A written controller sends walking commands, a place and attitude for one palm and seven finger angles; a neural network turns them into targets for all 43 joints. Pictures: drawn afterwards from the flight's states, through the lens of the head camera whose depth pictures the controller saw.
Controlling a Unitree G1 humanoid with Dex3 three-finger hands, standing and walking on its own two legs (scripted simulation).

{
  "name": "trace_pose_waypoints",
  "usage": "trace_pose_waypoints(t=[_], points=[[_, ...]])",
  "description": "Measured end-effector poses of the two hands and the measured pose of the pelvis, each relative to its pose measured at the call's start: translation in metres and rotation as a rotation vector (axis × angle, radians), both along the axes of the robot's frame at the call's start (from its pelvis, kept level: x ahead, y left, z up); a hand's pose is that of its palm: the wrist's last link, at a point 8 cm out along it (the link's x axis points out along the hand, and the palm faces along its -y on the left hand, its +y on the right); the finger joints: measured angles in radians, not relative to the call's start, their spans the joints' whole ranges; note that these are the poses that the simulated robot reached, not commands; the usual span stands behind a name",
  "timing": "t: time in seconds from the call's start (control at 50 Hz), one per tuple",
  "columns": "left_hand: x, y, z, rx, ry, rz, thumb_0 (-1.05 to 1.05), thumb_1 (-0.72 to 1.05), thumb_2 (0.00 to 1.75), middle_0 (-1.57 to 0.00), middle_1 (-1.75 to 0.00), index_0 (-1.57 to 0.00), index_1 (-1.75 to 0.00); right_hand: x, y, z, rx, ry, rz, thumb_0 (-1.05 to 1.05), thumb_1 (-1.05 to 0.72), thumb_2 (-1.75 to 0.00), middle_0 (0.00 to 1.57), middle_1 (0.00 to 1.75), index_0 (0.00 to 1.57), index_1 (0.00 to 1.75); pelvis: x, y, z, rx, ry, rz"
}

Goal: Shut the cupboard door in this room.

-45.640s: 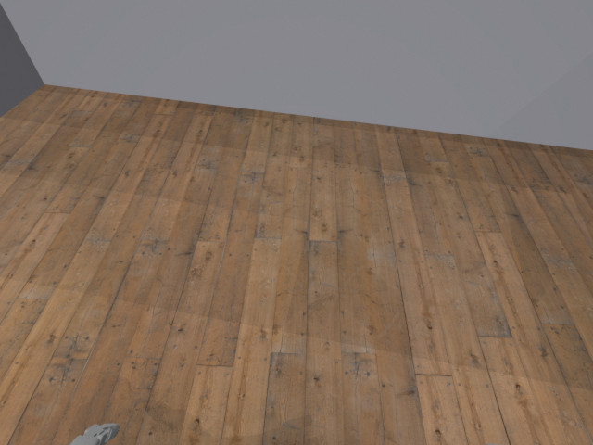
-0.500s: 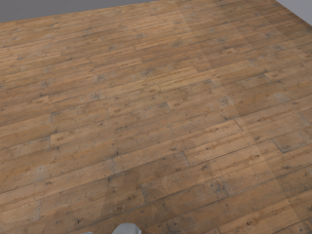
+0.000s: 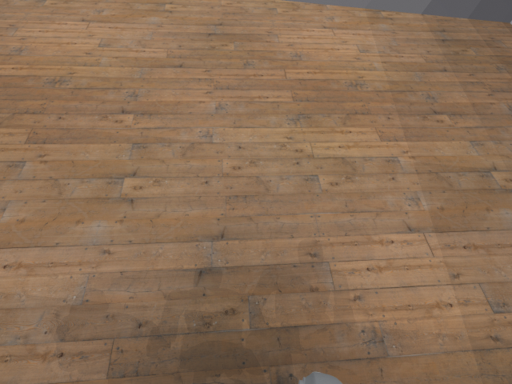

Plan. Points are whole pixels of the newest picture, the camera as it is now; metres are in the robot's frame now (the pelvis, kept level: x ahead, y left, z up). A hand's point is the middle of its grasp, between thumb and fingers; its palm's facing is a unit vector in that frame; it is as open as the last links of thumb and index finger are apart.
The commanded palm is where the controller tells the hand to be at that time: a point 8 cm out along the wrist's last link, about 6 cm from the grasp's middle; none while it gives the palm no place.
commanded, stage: turn or walk to find it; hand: left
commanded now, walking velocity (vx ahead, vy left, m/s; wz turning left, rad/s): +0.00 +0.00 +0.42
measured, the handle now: out of the picture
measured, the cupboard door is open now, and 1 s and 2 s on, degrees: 71 71 71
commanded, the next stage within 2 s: none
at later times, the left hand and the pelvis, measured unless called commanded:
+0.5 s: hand out of the picture +0.03 +0.15 -0.15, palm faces +0.24 -0.93 -0.26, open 7.4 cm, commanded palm none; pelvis +0.00 -0.05 +0.00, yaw +14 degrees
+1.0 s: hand out of the picture -0.01 +0.20 -0.17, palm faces +0.45 -0.86 -0.25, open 7.4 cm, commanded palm none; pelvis +0.01 -0.02 +0.00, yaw +25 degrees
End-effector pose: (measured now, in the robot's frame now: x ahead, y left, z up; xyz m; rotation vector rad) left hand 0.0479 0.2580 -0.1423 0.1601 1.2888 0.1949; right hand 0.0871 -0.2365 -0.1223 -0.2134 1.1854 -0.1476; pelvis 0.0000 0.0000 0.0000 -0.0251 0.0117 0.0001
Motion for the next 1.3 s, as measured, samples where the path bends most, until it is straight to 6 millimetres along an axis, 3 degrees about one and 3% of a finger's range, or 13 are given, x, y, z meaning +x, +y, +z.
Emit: trace_pose_waypoints(t=[0.18,0.26,0.38,0.48,0.56,0.66,0.74,0.82,0.92,1.0,1.12,1.3], points=[[0.039,-0.037,0.011,0.029,-0.121,-0.005,0.01,0.91,0.90,-0.20,-0.30,-0.20,-0.30,-0.030,-0.026,-0.031,0.055,0.117,-0.014,0.01,-0.90,-0.90,0.20,0.30,0.20,0.30,0.003,-0.029,-0.009,0.030,0.015,0.077],[0.036,-0.054,0.019,0.055,-0.160,0.009,0.01,0.91,0.90,-0.21,-0.30,-0.20,-0.30,-0.032,-0.044,-0.043,0.069,0.158,-0.001,0.01,-0.91,-0.90,0.20,0.30,0.20,0.30,0.003,-0.042,-0.012,0.038,0.006,0.119],[0.006,-0.065,0.027,0.062,-0.124,0.086,0.00,0.90,0.90,-0.21,-0.30,-0.20,-0.30,-0.017,-0.056,-0.038,0.068,0.177,0.060,0.01,-0.91,-0.90,0.19,0.30,0.20,0.30,0.004,-0.051,-0.003,0.063,-0.002,0.183],[-0.029,-0.063,0.023,0.049,-0.072,0.163,0.01,0.90,0.90,-0.21,-0.30,-0.20,-0.30,0.007,-0.051,-0.031,0.050,0.170,0.134,0.01,-0.91,-0.90,0.19,0.30,0.20,0.30,0.005,-0.049,-0.001,0.071,0.004,0.232],[-0.066,-0.054,0.013,0.034,-0.015,0.235,0.00,0.90,0.90,-0.21,-0.30,-0.20,-0.30,0.038,-0.033,-0.026,0.027,0.129,0.213,0.01,-0.91,-0.90,0.19,0.30,0.20,0.30,0.003,-0.040,-0.003,0.062,0.009,0.268],[-0.116,-0.031,-0.011,0.010,0.063,0.333,0.01,0.90,0.90,-0.21,-0.30,-0.20,-0.30,0.081,0.005,-0.020,-0.005,0.014,0.319,0.01,-0.91,-0.90,0.19,0.30,0.20,0.30,-0.001,-0.019,-0.017,0.027,0.012,0.318],[-0.136,-0.017,-0.015,0.007,0.116,0.382,0.01,0.91,0.90,-0.21,-0.30,-0.20,-0.30,0.097,0.030,-0.007,-0.016,-0.044,0.368,0.01,-0.91,-0.90,0.19,0.30,0.20,0.30,-0.002,-0.010,-0.014,0.025,0.000,0.340],[-0.131,-0.010,-0.006,0.006,0.076,0.406,0.01,0.91,0.90,-0.20,-0.30,-0.20,-0.30,0.099,0.043,0.000,-0.014,-0.046,0.399,0.01,-0.91,-0.90,0.20,0.30,0.20,0.30,-0.002,-0.007,-0.006,0.011,-0.005,0.370],[-0.109,-0.009,0.002,0.019,0.004,0.414,0.01,0.91,0.90,-0.20,-0.30,-0.20,-0.30,0.094,0.046,-0.004,0.012,-0.015,0.416,0.01,-0.90,-0.90,0.20,0.30,0.20,0.30,0.001,-0.011,-0.002,0.013,-0.004,0.405],[-0.085,-0.017,0.008,0.036,-0.046,0.410,0.01,0.91,0.90,-0.20,-0.30,-0.20,-0.30,0.087,0.035,-0.015,0.033,0.032,0.413,0.01,-0.90,-0.90,0.20,0.30,0.20,0.30,0.007,-0.021,-0.004,0.022,0.001,0.436],[-0.055,-0.041,0.015,0.091,-0.130,0.407,0.01,0.91,0.90,-0.20,-0.30,-0.20,-0.30,0.085,0.003,-0.044,0.061,0.111,0.408,0.01,-0.90,-0.90,0.20,0.30,0.20,0.30,0.020,-0.046,-0.016,0.041,0.007,0.492],[-0.080,-0.084,0.030,0.090,-0.095,0.511,0.00,0.90,0.90,-0.21,-0.30,-0.20,-0.30,0.103,-0.020,-0.038,0.044,0.178,0.481,0.01,-0.91,-0.90,0.19,0.30,0.20,0.30,0.028,-0.064,-0.002,0.077,0.009,0.590]])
